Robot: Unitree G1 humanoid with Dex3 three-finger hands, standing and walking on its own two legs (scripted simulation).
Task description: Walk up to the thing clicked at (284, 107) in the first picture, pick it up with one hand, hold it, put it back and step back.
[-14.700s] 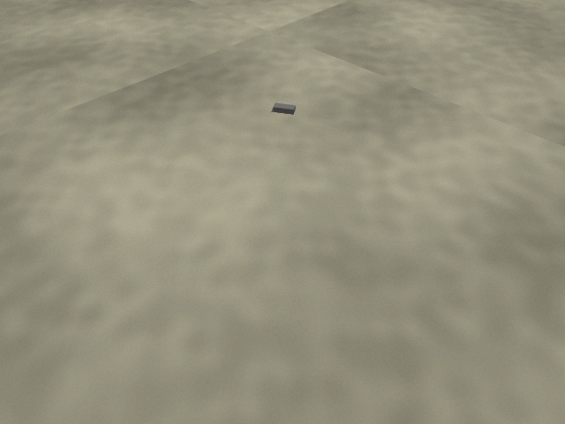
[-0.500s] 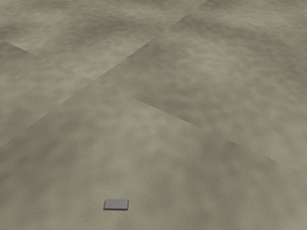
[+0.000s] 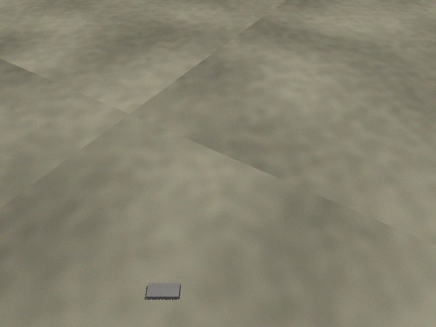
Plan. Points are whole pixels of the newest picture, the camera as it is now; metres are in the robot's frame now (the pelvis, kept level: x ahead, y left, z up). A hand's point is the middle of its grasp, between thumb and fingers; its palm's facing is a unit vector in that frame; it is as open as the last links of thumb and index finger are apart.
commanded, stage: stand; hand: left
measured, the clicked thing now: (163, 291) +0.42 +0.25 -0.76
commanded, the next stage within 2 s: none
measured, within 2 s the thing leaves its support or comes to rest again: neither
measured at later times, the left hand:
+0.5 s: hand out of the picture +0.06 +0.25 -0.15, palm faces -0.04 -0.94 -0.35, open 7.3 cm
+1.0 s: hand out of the picture +0.05 +0.24 -0.16, palm faces -0.05 -0.94 -0.35, open 7.3 cm
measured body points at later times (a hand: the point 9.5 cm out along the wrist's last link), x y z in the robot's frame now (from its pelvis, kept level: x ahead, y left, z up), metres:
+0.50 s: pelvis -0.01 -0.01 +0.00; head -0.01 -0.01 +0.45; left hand +0.06 +0.29 -0.13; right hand +0.06 -0.31 -0.13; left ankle -0.01 +0.13 -0.75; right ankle -0.02 -0.11 -0.75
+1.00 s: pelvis -0.02 -0.01 +0.00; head -0.01 -0.01 +0.45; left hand +0.06 +0.29 -0.13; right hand +0.04 -0.31 -0.13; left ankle -0.01 +0.13 -0.75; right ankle -0.02 -0.11 -0.75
